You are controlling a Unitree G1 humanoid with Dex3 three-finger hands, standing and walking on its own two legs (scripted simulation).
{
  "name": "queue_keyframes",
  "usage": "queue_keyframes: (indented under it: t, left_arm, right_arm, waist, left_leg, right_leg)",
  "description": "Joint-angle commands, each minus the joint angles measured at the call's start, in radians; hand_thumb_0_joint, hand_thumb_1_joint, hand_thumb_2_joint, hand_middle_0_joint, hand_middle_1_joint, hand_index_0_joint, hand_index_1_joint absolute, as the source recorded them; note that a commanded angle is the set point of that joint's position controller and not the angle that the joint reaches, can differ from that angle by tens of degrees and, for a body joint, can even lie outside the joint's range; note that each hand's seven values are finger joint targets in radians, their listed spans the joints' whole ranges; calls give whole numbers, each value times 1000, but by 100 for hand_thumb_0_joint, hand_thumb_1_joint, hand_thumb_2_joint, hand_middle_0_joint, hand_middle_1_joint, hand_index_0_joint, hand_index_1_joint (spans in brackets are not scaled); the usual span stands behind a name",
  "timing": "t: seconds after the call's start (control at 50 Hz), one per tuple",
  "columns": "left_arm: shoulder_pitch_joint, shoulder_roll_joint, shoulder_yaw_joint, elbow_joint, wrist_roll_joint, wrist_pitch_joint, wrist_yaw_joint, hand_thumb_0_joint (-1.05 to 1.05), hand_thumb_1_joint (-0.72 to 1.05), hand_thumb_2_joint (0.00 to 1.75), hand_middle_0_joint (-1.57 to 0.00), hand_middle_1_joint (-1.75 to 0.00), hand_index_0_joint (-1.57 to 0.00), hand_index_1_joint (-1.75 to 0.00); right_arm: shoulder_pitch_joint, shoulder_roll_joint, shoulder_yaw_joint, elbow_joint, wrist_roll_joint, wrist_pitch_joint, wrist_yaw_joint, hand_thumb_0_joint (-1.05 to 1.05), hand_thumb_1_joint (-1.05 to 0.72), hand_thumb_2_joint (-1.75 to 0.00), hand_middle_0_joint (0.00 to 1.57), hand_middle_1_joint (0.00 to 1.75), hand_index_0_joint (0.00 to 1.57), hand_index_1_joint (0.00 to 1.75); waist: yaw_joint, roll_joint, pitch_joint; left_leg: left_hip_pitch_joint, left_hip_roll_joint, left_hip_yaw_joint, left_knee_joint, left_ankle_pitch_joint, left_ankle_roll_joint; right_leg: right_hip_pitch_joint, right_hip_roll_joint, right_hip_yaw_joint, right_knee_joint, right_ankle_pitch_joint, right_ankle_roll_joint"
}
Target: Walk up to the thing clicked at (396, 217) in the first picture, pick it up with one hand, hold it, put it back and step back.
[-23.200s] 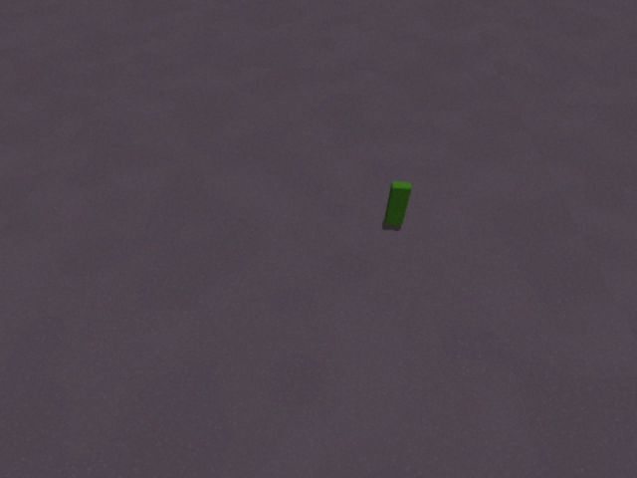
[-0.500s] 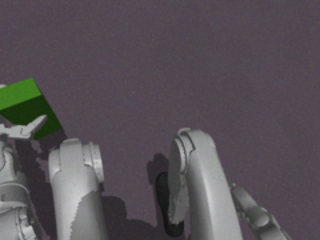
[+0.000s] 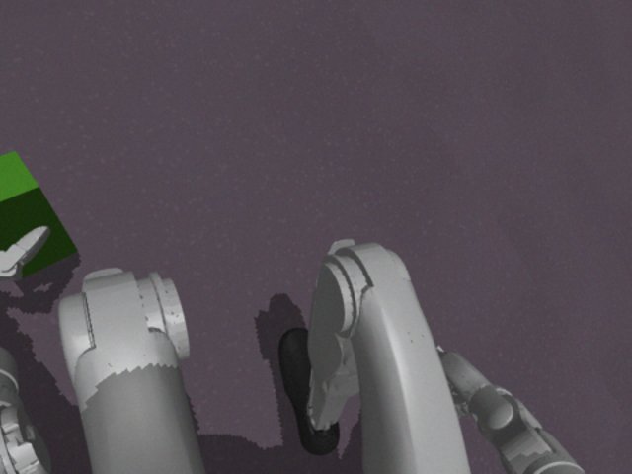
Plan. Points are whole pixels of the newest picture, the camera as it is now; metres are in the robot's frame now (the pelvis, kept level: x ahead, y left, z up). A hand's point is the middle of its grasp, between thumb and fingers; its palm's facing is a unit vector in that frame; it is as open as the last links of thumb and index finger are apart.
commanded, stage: lower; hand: left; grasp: from the side
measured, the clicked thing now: (18, 226) +0.39 +0.27 -0.16
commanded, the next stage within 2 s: loosen in 0.70 s
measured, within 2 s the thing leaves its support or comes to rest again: rests again in 0.54 s
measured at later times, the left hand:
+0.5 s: hand out of the picture +0.39 +0.30 -0.15, palm faces +0.39 -0.92 +0.02, open 8.7 cm
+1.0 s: hand out of the picture +0.39 +0.30 -0.15, palm faces +0.39 -0.92 +0.03, open 8.6 cm
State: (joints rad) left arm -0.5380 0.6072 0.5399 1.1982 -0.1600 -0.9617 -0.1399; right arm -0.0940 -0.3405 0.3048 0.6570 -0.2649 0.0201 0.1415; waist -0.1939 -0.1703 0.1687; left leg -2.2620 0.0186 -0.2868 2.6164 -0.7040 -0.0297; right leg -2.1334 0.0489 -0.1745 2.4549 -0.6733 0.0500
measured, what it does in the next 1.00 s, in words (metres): stands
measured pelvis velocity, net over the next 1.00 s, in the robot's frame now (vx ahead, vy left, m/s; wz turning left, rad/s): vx -0.01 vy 0.01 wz -0.04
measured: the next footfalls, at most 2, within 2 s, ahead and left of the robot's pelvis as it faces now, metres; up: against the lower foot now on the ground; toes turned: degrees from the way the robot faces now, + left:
none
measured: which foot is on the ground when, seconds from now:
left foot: down 0.00-1.00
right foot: down 0.00-1.00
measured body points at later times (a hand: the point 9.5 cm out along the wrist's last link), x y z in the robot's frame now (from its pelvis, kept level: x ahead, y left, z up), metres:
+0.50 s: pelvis +0.00 +0.00 +0.00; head +0.21 +0.17 +0.35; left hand +0.36 +0.34 -0.15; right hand +0.17 -0.25 -0.06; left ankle +0.08 +0.13 -0.25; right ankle +0.12 -0.12 -0.25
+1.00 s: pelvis -0.01 +0.01 -0.01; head +0.20 +0.18 +0.35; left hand +0.36 +0.35 -0.15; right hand +0.18 -0.24 -0.05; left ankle +0.08 +0.13 -0.25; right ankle +0.12 -0.12 -0.25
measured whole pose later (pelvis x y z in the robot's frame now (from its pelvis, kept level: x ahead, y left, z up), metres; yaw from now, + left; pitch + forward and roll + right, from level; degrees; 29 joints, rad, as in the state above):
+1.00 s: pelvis -0.01 +0.01 -0.01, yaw -2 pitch +14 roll -16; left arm -0.52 0.68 0.51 1.28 -0.17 -1.08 -0.06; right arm -0.15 -0.35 0.41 0.61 -0.31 0.00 0.16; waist -0.19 -0.23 0.22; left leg -2.24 0.02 -0.34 2.66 -0.70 -0.01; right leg -2.08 0.07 -0.22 2.44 -0.65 0.07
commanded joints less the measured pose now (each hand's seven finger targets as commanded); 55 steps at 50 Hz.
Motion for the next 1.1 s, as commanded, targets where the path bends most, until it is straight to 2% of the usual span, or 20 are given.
queue_keyframes:
  t: [0.0, 0.1, 0.12, 0.14, 0.18, 0.2, 0.3, 0.36, 0.52, 0.54, 0.6, 0.62, 0.66, 0.68, 0.78, 0.8, 0.88, 0.94, 0.98, 1.08]
  left_arm:
    - [-220, 213, 26, -177, -10, -106, 6, 0, 19, 121, -136, -142, -138, -141]
    - [-208, 212, 21, -151, -5, -119, 25, 0, 20, 122, -136, -143, -139, -142]
    - [-236, 207, 7, -146, -3, -123, 28, 0, 22, 122, -136, -142, -139, -141]
    - [-227, 221, 18, -144, -2, -127, 33, 0, 20, 122, -136, -142, -138, -141]
    - [-231, 216, 1, -130, 3, -131, 37, 0, 21, 122, -136, -142, -138, -141]
    - [-230, 237, 22, -144, 2, -138, 41, 0, 21, 123, -138, -143, -140, -143]
    - [-214, 207, -5, -132, -1, -140, 44, 0, 22, 125, -139, -144, -141, -144]
    - [-199, 222, 9, -131, -7, -146, 53, 0, 19, 123, -138, -142, -139, -142]
    - [-200, 236, 3, -124, 1, -169, 71, 0, 20, 124, -137, -142, -139, -142]
    - [-186, 224, -2, -124, -2, -171, 69, 0, 22, 124, -137, -142, -139, -141]
    - [-189, 211, -12, -107, -6, -173, 73, 0, 22, 123, -136, -141, -138, -141]
    - [-172, 224, 1, -86, -1, -169, 77, 0, 23, 124, -136, -141, -138, -141]
    - [-174, 215, -21, -78, 2, -170, 75, 0, 20, 123, -136, -141, -137, -140]
    - [-175, 224, -7, -70, 0, -170, 76, 0, 22, 123, -136, -140, -137, -139]
    - [-172, 223, -21, -59, 1, -180, 78, 0, 22, 123, -137, -140, -138, -140]
    - [-161, 223, -17, -50, 0, -180, 76, 0, 19, 115, -142, -136, -144, -136]
    - [-171, 229, -19, -56, -7, -184, 75, 0, -3, 83, -115, -104, -118, -104]
    - [-173, 207, -35, -62, -13, -186, 76, 0, -18, 59, -97, -82, -100, -80]
    - [-182, 208, -46, -59, -4, -184, 77, 0, -29, 43, -81, -66, -84, -64]
    - [-183, 225, -35, -80, 5, -183, 90, 0, -47, 21, -57, -40, -57, -39]
  right_arm:
    - [45, -317, -92, -39, -6, -5, -13, 0, -92, -90, 20, 30, 20, 30]
    - [42, -322, -76, -45, -16, -4, -11, 0, -92, -90, 20, 30, 20, 30]
    - [31, -328, -73, -46, -15, -3, -11, 0, -92, -90, 20, 30, 20, 30]
    - [29, -323, -69, -47, -17, -5, -10, 0, -92, -90, 20, 30, 20, 30]
    - [13, -319, -59, -61, -20, -8, -7, 0, -92, -90, 20, 30, 20, 30]
    - [26, -328, -66, -49, -22, -7, -8, 0, -92, -90, 20, 30, 20, 30]
    - [16, -340, -59, -57, -27, -11, -5, 0, -92, -90, 20, 30, 20, 30]
    - [10, -337, -54, -50, -28, -12, -5, 0, -92, -90, 20, 30, 20, 30]
    - [-3, -336, -38, -56, -36, -12, -2, 0, -91, -90, 20, 30, 20, 30]
    - [-15, -333, -36, -62, -36, -16, -2, 0, -91, -90, 20, 30, 20, 30]
    - [-9, -341, -33, -56, -38, -15, -2, 0, -91, -90, 20, 30, 20, 30]
    - [0, -345, -32, -54, -40, -13, -3, 0, -91, -90, 20, 30, 20, 30]
    - [-12, -344, -28, -59, -42, -10, -2, 0, -91, -90, 20, 30, 20, 30]
    - [-16, -346, -29, -62, -40, -9, -3, 0, -91, -90, 20, 30, 20, 30]
    - [-31, -347, -18, -71, -44, -12, -1, 0, -90, -90, 20, 30, 20, 30]
    - [-34, -346, -21, -73, -44, -11, -2, 0, -92, -90, 20, 30, 20, 30]
    - [-34, -346, -16, -77, -41, -14, -1, 0, -92, -89, 20, 30, 20, 30]
    - [-30, -349, -15, -79, -43, -19, -1, 0, -91, -90, 20, 30, 20, 30]
    - [-37, -352, -17, -78, -41, -18, -1, 0, -92, -90, 20, 30, 20, 30]
    - [-41, -350, -15, -84, -44, -15, 1, 0, -92, -90, 20, 30, 20, 30]
  waist:
    - [-29, 440, -611]
    - [-42, 443, -605]
    - [-53, 455, -571]
    - [-45, 447, -577]
    - [-52, 423, -563]
    - [-48, 430, -563]
    - [-60, 445, -574]
    - [-48, 448, -571]
    - [-59, 436, -545]
    - [-53, 432, -545]
    - [-68, 431, -551]
    - [-67, 437, -549]
    - [-70, 423, -535]
    - [-67, 415, -517]
    - [-69, 409, -493]
    - [-62, 399, -501]
    - [-59, 399, -489]
    - [-68, 402, -504]
    - [-71, 419, -481]
    - [-59, 434, -479]
  left_leg:
    - [423, 33, 98, -312, 109, 5]
    - [435, 34, 87, -309, 123, 2]
    - [416, 34, 82, -317, 99, 1]
    - [407, 33, 88, -308, 93, 5]
    - [392, 34, 87, -300, 76, 9]
    - [387, 33, 88, -301, 74, 9]
    - [436, 38, 76, -306, 112, 0]
    - [428, 37, 77, -298, 119, 1]
    - [406, 37, 71, -295, 91, 5]
    - [404, 37, 74, -288, 93, 7]
    - [428, 41, 61, -291, 128, 1]
    - [433, 42, 59, -293, 142, 0]
    - [414, 42, 59, -289, 122, 2]
    - [399, 42, 61, -290, 104, 4]
    - [389, 42, 52, -298, 79, 4]
    - [386, 42, 55, -292, 63, 6]
    - [375, 41, 52, -296, 46, 8]
    - [396, 41, 49, -295, 64, 6]
    - [400, 44, 37, -308, 64, 1]
    - [411, 46, 38, -315, 75, -1]
  right_leg:
    - [271, 31, -94, -198, 174, -72]
    - [283, 35, -103, -196, 191, -71]
    - [264, 32, -108, -189, 172, -72]
    - [276, 36, -104, -196, 173, -72]
    - [278, 38, -105, -203, 162, -68]
    - [282, 38, -107, -204, 162, -69]
    - [279, 40, -118, -193, 191, -69]
    - [290, 42, -116, -191, 199, -69]
    - [298, 47, -125, -197, 185, -67]
    - [300, 48, -121, -197, 188, -66]
    - [301, 49, -131, -189, 214, -65]
    - [314, 50, -133, -188, 224, -65]
    - [307, 52, -134, -192, 211, -65]
    - [298, 52, -134, -197, 195, -65]
    - [288, 54, -145, -195, 174, -65]
    - [286, 57, -144, -199, 162, -65]
    - [284, 60, -147, -200, 151, -66]
    - [290, 61, -150, -201, 172, -64]
    - [259, 58, -156, -188, 166, -66]
    - [267, 58, -156, -185, 170, -69]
